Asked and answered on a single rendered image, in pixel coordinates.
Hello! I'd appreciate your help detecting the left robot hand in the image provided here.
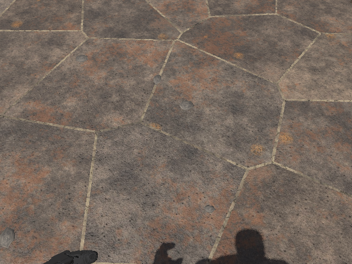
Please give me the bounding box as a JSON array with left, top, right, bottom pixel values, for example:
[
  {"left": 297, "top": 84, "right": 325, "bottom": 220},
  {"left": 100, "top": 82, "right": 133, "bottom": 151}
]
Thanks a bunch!
[{"left": 43, "top": 250, "right": 98, "bottom": 264}]

